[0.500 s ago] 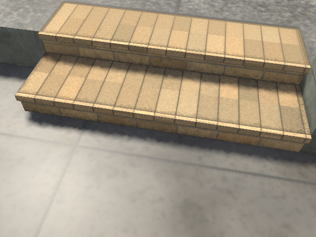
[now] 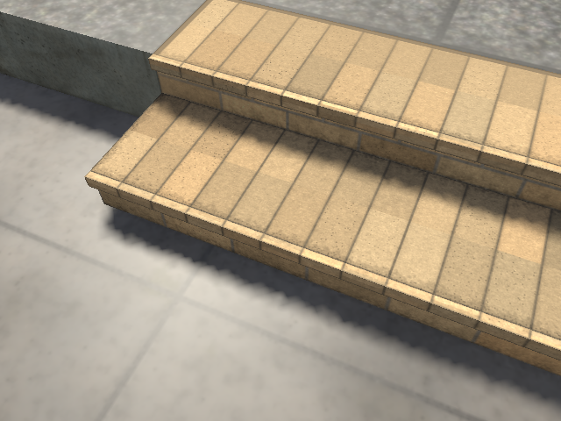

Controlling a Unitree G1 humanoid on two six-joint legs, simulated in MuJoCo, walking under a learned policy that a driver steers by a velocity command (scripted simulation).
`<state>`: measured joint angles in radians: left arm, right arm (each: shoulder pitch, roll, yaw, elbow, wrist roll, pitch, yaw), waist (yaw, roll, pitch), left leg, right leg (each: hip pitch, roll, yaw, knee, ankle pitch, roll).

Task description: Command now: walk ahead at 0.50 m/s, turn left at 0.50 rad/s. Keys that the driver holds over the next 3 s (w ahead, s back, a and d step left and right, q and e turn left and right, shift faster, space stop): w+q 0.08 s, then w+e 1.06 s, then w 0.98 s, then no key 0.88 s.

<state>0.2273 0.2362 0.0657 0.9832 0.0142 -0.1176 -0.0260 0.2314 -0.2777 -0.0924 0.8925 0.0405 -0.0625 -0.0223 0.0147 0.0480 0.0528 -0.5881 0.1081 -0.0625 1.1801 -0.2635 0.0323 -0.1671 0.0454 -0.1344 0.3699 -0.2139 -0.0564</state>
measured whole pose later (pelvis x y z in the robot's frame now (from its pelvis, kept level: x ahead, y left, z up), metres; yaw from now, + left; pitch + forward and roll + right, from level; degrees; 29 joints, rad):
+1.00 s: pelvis +0.51 -0.06 +0.00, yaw -20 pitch +1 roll +0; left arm 0.28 0.26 0.07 0.92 0.01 -0.03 0.01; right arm 0.15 -0.24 -0.04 0.82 -0.05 -0.05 0.02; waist 0.01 0.03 0.06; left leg -0.60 0.11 -0.01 1.34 -0.30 -0.04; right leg -0.22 0.13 -0.02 0.42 -0.22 -0.14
